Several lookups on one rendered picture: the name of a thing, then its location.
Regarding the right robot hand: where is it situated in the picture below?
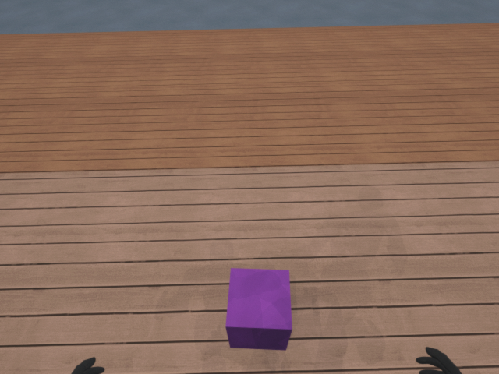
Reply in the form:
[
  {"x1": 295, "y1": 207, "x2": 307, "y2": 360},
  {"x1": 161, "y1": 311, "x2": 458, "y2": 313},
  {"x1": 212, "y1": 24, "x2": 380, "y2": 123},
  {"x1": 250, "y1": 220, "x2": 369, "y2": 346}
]
[{"x1": 416, "y1": 347, "x2": 461, "y2": 374}]

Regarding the left robot hand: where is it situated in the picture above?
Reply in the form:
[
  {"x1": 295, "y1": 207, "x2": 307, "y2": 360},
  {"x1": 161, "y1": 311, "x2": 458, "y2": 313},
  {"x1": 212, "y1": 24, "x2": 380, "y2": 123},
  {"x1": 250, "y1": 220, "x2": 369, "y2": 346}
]
[{"x1": 72, "y1": 357, "x2": 104, "y2": 374}]

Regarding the carton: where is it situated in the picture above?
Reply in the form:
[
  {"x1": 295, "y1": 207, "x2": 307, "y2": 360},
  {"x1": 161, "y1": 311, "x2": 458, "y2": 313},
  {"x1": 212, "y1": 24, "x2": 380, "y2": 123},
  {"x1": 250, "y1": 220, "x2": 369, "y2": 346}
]
[{"x1": 225, "y1": 268, "x2": 292, "y2": 351}]

